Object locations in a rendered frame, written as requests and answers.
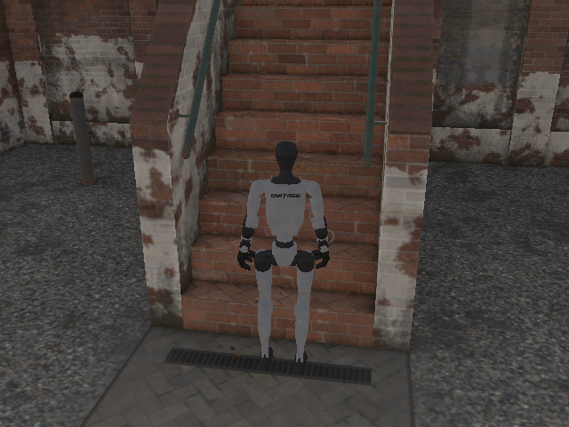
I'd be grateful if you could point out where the right robot foot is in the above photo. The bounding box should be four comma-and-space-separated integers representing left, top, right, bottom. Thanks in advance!
293, 351, 308, 375

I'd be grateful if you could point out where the left robot forearm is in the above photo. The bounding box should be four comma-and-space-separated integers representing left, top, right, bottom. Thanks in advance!
239, 215, 254, 253

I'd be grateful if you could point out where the left robot hand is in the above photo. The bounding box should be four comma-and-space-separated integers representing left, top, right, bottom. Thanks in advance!
237, 250, 256, 270

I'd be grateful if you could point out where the right robot upper arm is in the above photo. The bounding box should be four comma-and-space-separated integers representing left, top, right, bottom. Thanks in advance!
304, 180, 325, 230

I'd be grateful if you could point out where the right robot thigh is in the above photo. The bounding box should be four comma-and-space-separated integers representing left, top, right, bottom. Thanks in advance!
294, 250, 315, 319

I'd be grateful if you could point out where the right robot forearm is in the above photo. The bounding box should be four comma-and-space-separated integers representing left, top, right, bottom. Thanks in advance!
315, 217, 329, 253

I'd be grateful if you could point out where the right robot hand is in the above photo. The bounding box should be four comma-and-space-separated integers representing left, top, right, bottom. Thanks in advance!
311, 249, 330, 269

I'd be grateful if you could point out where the left robot upper arm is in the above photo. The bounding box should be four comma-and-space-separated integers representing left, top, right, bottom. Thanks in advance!
245, 180, 268, 229

